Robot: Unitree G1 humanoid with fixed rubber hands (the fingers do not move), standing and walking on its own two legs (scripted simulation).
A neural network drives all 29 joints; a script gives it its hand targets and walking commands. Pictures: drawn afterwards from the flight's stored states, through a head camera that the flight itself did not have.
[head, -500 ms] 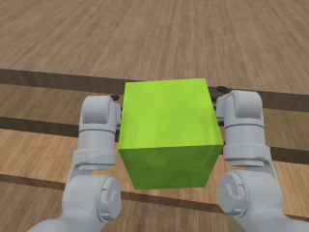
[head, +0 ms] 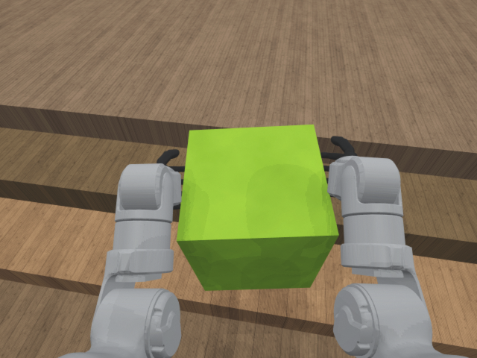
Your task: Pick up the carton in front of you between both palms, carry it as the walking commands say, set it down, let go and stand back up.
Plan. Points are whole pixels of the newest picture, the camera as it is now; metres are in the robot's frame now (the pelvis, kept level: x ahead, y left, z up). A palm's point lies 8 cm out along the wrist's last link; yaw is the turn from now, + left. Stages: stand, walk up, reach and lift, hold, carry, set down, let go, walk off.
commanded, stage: carry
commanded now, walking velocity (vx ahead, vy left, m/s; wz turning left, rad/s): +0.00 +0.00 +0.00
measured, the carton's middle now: (254, 215) +0.38 +0.00 +0.02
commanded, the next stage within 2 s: none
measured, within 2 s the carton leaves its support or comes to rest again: neither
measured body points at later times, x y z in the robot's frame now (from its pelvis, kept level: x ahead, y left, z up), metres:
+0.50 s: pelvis +0.00 +0.01 -0.01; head +0.02 +0.00 +0.44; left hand +0.37 +0.15 +0.10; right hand +0.38 -0.14 +0.11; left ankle -0.04 +0.11 -0.73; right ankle -0.07 -0.08 -0.75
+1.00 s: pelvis -0.03 +0.02 -0.02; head -0.05 +0.02 +0.43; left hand +0.33 +0.16 +0.11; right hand +0.34 -0.13 +0.12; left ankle -0.04 +0.11 -0.75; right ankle -0.07 -0.08 -0.75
